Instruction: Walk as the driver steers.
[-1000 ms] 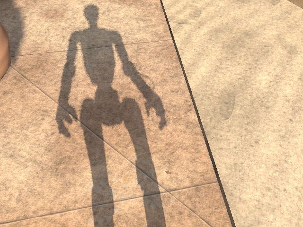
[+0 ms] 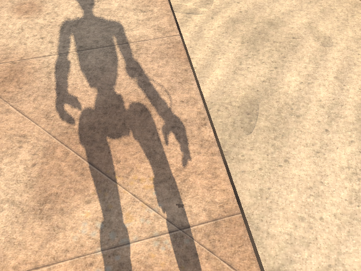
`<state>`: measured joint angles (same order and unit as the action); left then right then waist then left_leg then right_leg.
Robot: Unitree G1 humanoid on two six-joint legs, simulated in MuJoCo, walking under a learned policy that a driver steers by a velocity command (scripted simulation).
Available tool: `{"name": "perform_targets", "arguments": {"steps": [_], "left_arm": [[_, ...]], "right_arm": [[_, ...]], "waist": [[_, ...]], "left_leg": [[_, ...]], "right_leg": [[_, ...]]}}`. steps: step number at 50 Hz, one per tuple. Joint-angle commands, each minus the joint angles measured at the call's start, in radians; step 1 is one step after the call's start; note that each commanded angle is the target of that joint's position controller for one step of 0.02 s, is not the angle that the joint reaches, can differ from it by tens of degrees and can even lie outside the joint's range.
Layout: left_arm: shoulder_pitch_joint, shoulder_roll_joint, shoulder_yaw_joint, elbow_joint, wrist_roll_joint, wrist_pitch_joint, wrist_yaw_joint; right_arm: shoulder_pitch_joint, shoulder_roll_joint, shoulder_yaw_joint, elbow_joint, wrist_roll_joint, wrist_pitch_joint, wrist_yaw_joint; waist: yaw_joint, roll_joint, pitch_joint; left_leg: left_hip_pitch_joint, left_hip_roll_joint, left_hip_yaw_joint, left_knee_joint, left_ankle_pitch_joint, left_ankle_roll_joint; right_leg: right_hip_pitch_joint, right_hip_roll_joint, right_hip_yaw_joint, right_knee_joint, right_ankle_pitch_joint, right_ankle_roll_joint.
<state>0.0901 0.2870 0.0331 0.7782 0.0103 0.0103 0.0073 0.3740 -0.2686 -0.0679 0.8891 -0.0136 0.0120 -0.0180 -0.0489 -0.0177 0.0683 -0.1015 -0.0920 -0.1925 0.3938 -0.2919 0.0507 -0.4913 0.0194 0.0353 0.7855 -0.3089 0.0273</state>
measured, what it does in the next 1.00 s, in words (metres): walks ahead: right foot, then left foot 0.03 m higher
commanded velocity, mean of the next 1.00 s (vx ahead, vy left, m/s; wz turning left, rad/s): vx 0.37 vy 0.00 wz -0.01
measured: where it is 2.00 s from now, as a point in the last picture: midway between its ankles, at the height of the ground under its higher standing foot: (201, 191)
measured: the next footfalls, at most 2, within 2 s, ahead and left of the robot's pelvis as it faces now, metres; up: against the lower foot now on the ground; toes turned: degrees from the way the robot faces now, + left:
right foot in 0.10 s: +0.13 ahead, -0.11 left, +0.00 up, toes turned +8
left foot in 0.56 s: +0.29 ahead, +0.16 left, +0.03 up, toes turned +11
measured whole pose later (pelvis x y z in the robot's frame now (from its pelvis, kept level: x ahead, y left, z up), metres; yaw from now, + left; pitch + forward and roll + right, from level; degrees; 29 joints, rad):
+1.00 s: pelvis +0.36 +0.04 +0.01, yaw -4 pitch -1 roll +2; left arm 0.11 0.28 0.08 0.76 0.03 0.08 -0.07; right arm 0.31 -0.24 -0.07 0.93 -0.06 -0.03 -0.03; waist 0.02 0.00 0.04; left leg 0.15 0.03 0.28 0.18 -0.66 -0.04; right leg -0.58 -0.06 -0.13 0.89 -0.38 -0.08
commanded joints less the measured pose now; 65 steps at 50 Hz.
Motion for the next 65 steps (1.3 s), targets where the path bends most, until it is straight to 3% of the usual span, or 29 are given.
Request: {"name": "perform_targets", "arguments": {"steps": [1,4,5,6,7,8,10,16,22,25,28,29,30,31,32,33,34,36,39,43,48,51,52,53,54,55,57,61,65], "left_arm": [[-0.025,0.085,0.015,-0.076,-0.008,-0.014,0.011],[0.126,0.117,0.028,-0.041,0.009,-0.035,0.034],[0.21,0.195,0.045,-0.043,0.024,-0.045,0.044],[0.191,0.274,0.052,-0.055,0.013,-0.032,0.043],[0.166,0.231,0.05,-0.049,0.01,-0.022,0.036],[0.117,0.148,0.032,-0.066,0.007,-0.022,0.031],[0.082,0.114,0.022,-0.069,0.016,-0.031,0.033],[0.236,0.094,0.025,-0.002,0.015,-0.096,0.005],[0.328,0.074,0.023,0.065,0.007,-0.099,-0.008],[0.399,0.092,0.029,0.106,0.019,-0.091,-0.006],[0.399,0.112,0.038,0.123,0.017,-0.079,-0.004],[0.376,0.115,0.037,0.117,0.001,-0.075,-0.01],[0.38,0.075,0.026,0.115,-0.01,-0.08,-0.015],[0.35,0.051,0.017,0.088,-0.029,-0.085,-0.019],[0.3,0.003,0.01,0.062,-0.002,-0.08,-0.019],[0.308,0.007,0.027,0.093,0.002,-0.063,-0.01],[0.265,0.009,0.03,0.069,0.005,-0.043,-0.012],[0.23,0.032,0.049,0.068,0.011,-0.009,-0.022],[0.235,0.018,0.062,0.066,0.015,0.033,-0.055],[0.117,0.013,0.055,-0.008,0.017,0.057,-0.078],[0.035,0.047,0.055,-0.054,0.023,0.069,-0.085],[0.183,0.091,0.074,-0.053,0.015,0.073,-0.06],[0.358,0.11,0.09,-0.001,0.013,0.061,-0.053],[0.471,0.152,0.113,0.066,0.01,0.045,-0.036],[0.351,0.25,0.12,0.053,0.006,0.026,-0.032],[0.266,0.214,0.098,0.002,-0.005,0.001,-0.046],[0.215,0.16,0.084,-0.008,-0.002,-0.028,-0.035],[0.239,0.133,0.07,0.002,-0.01,-0.081,-0.015],[0.315,0.099,0.058,0.014,-0.012,-0.066,0.001]], "right_arm": [[-0.012,-0.185,-0.048,-0.067,-0.004,0.007,-0.007],[-0.103,-0.178,-0.048,-0.101,0.012,0.002,-0.004],[-0.064,-0.098,-0.028,-0.119,0.016,-0.007,0.001],[0.01,-0.053,-0.018,-0.142,0.01,-0.001,0.002],[0.039,-0.121,-0.029,-0.119,-0.022,0.01,0.001],[-0.018,-0.148,-0.036,-0.11,-0.027,0.009,0.013],[-0.083,-0.128,-0.035,-0.119,-0.029,0.005,0.044],[-0.153,-0.088,-0.019,-0.134,-0.026,-0.002,0.078],[-0.319,-0.04,0.012,-0.176,-0.043,-0.018,0.077],[-0.423,0.009,0.039,-0.225,-0.026,-0.034,0.073],[-0.381,-0.016,0.036,-0.23,-0.011,-0.049,0.052],[-0.25,-0.025,0.029,-0.198,-0.02,-0.057,0.043],[-0.129,-0.078,0.003,-0.146,-0.026,-0.066,0.029],[0.054,-0.16,-0.032,-0.112,-0.034,-0.065,0.01],[0.154,-0.171,-0.033,-0.095,-0.026,-0.057,-0.002],[0.129,-0.159,-0.02,-0.105,-0.036,-0.045,-0.021],[0.051,-0.178,-0.027,-0.092,-0.026,-0.035,-0.033],[-0.148,-0.065,0.003,-0.107,-0.011,-0.051,-0.017],[-0.181,0.001,0.017,-0.091,-0.018,-0.068,-0.012],[-0.167,-0.053,-0.005,-0.061,-0.046,-0.075,-0.017],[-0.169,-0.13,-0.031,-0.042,-0.051,-0.063,-0.018],[-0.179,-0.191,-0.052,-0.036,-0.034,-0.035,0.004],[-0.207,-0.189,-0.05,-0.041,-0.021,-0.026,0.012],[-0.212,-0.124,-0.031,-0.044,-0.033,-0.029,0.02],[-0.26,0.008,0.004,-0.154,-0.024,-0.046,0.036],[-0.293,-0.029,0.011,-0.191,-0.026,-0.074,0.043],[-0.229,-0.089,-0.002,-0.162,-0.001,-0.094,0.043],[-0.189,-0.066,0.006,-0.141,-0.021,-0.045,0.03],[-0.252,-0.035,0.023,-0.164,-0.01,-0.022,0.036]], "waist": [[0.018,0.161,-0.067],[0.106,0.129,-0.094],[0.119,-0.072,-0.193],[0.065,-0.285,-0.214],[0.031,-0.207,-0.149],[0.037,-0.1,-0.059],[0.04,-0.105,0.004],[0.067,-0.085,-0.026],[0.088,-0.07,0.016],[0.121,-0.099,0.028],[0.087,-0.116,0.009],[0.015,-0.071,-0.05],[-0.027,0.051,-0.13],[-0.115,0.18,-0.292],[-0.123,0.218,-0.365],[-0.104,0.045,-0.286],[-0.064,0.068,-0.193],[0.037,0.139,-0.025],[0.107,0.162,-0.031],[0.142,0.149,0.023],[0.131,0.126,0.023],[0.188,0.138,-0.063],[0.268,0.08,-0.14],[0.306,-0.092,-0.13],[0.179,-0.382,-0.031],[0.128,-0.199,-0.005],[0.044,0.013,0.06],[0.019,0.035,-0.042],[0.055,-0.021,-0.094]], "left_leg": [[0.012,0.217,-0.204,0.039,0.671,0.114],[-0.126,0.137,-0.223,0.162,0.445,0.031],[-0.215,0.047,-0.107,0.398,0.171,0.001],[-0.424,-0.117,0.035,0.548,-0.39,-0.009],[-0.458,-0.001,0.051,0.682,-0.341,-0.003],[-0.469,0.036,0.061,0.708,-0.247,0.003],[-0.475,0.076,0.102,0.71,-0.127,-0.013],[-0.572,0.069,0.075,0.714,0.047,-0.028],[-0.623,0.141,0.206,0.505,0.091,-0.061],[-0.548,0.122,0.252,0.363,-0.012,-0.059],[-0.407,0.096,0.257,0.248,0.008,-0.031],[-0.207,0.036,0.331,0.202,-0.044,-0.011],[0.096,0.065,0.252,0.169,0.046,0.015],[0.45,0.284,-0.015,0.063,-0.049,0.079],[0.571,0.497,-0.227,-0.035,-0.139,0.073],[0.465,0.541,-0.252,-0.12,-0.127,0.075],[0.314,0.521,-0.245,-0.215,-0.21,0.097],[0.091,0.389,0.009,-0.245,-0.092,0.055],[0.004,0.317,0.212,-0.275,-0.021,0.022],[0.008,0.356,0.28,-0.322,-0.015,0.064],[0.102,0.373,0.411,-0.286,0.134,0.06],[0.128,0.398,0.453,0.028,0.546,0.059],[0.01,0.38,0.468,0.292,0.528,0.058],[-0.193,0.291,0.462,0.681,0.19,0.033],[-0.598,0.074,0.394,1.021,-0.239,-0.011],[-0.671,0.12,0.181,1.071,-0.156,-0.006],[-0.567,0.195,0.184,0.942,-0.002,-0.026],[-0.459,0.192,0.201,0.79,0.042,-0.072],[-0.537,0.148,0.254,0.643,0.151,-0.081]], "right_leg": [[0.072,0.035,-0.008,-0.102,0.009,-0.011],[0.378,0.015,0.013,-0.388,0.143,-0.032],[0.546,-0.219,0.244,-0.472,-0.004,-0.075],[0.594,-0.435,0.632,-0.588,-0.086,-0.18],[0.497,-0.444,0.67,-0.596,-0.288,-0.225],[0.409,-0.385,0.557,-0.61,-0.396,-0.209],[0.35,-0.28,0.327,-0.636,-0.255,-0.174],[0.454,-0.262,0.168,-0.655,-0.017,-0.206],[0.476,-0.251,0.139,-0.676,0.086,-0.254],[0.457,-0.25,0.134,-0.629,0.251,-0.258],[0.44,-0.262,0.153,-0.558,0.375,-0.239],[0.356,-0.238,0.114,-0.483,0.445,-0.221],[0.219,-0.156,0.044,-0.26,0.578,-0.175],[-0.037,-0.073,-0.023,0.057,0.358,-0.106],[-0.188,-0.03,-0.012,0.268,-0.3,-0.098],[-0.217,-0.016,0.068,0.36,-0.295,-0.098],[-0.248,-0.026,0.011,0.389,-0.218,-0.091],[-0.184,-0.088,-0.006,0.369,-0.09,-0.076],[-0.12,-0.073,-0.054,0.461,0.013,-0.055],[-0.197,-0.096,-0.059,0.363,0.036,-0.05],[-0.046,-0.094,-0.169,0.113,-0.049,-0.111],[0.197,-0.02,-0.237,-0.009,-0.183,-0.16],[0.444,0.003,-0.213,-0.115,-0.129,-0.17],[0.582,0.009,-0.119,-0.21,-0.197,-0.18],[0.521,-0.203,0.493,-0.524,-0.555,-0.308],[0.444,-0.306,0.726,-0.679,-0.504,-0.331],[0.297,-0.304,0.503,-0.613,-0.069,-0.318],[0.352,-0.181,0.175,-0.497,0.863,-0.257],[0.478,-0.117,0.064,-0.462,1.042,-0.189]]}}
Velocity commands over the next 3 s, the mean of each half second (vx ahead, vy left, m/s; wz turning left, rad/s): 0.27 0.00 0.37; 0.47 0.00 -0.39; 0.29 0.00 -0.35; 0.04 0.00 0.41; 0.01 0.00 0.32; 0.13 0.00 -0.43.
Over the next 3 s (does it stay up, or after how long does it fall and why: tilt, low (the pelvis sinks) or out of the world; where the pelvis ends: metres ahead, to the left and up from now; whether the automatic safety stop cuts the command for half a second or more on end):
stays up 0.72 -0.13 0.05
